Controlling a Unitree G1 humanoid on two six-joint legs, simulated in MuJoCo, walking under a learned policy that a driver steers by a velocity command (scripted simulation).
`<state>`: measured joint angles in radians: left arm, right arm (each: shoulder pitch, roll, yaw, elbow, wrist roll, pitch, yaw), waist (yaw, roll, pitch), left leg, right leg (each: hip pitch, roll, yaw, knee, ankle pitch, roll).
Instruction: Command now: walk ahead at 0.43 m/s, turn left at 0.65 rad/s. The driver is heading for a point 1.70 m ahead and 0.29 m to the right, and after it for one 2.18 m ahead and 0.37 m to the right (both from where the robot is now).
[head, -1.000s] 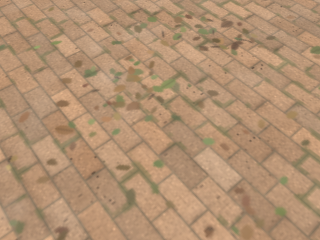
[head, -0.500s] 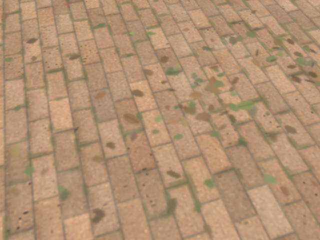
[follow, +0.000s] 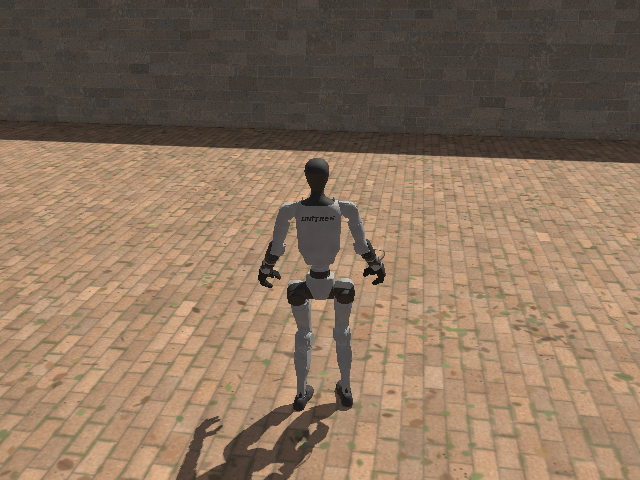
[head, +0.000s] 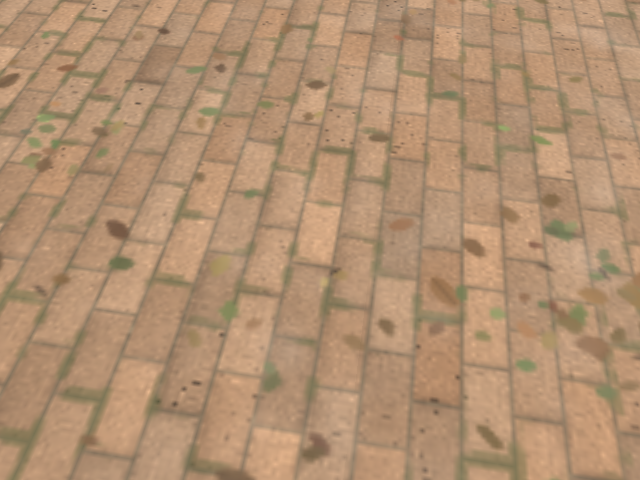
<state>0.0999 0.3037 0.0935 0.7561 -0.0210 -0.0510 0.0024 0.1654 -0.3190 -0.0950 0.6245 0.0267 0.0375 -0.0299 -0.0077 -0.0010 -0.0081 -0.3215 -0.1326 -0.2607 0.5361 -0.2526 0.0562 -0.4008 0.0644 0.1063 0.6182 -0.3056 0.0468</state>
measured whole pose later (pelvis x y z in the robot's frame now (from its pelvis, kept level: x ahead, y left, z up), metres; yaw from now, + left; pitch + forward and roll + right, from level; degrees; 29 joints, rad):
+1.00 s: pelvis +0.54 +0.14 -0.03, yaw -1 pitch +1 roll +3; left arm 0.14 0.30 0.06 0.64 0.00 -0.06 -0.07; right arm 0.20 -0.30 -0.06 0.76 -0.01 -0.02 -0.05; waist -0.02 -0.02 0.05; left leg -0.13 -0.02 0.15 0.77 -0.53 -0.01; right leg -0.54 0.04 -0.02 0.59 -0.08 -0.09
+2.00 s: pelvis +0.69 +0.10 -0.01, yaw -47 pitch +3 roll +0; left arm 0.21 0.29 0.03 0.58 -0.02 -0.05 -0.02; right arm 0.35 -0.34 -0.07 0.80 0.02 -0.06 0.02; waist -0.05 0.03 -0.03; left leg -0.31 0.12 0.05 0.83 -0.42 0.03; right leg -0.29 -0.01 -0.05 0.58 -0.34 -0.03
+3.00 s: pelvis +1.30 -0.38 +0.00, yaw +1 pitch -1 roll -3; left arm 0.34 0.30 0.07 0.69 0.00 -0.11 0.00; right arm 0.23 -0.34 -0.06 0.64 0.05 -0.01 0.01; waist 0.05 0.05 0.04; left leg -0.60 0.05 -0.02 1.36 -0.30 0.06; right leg -0.17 0.01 -0.07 0.46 -0.27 0.02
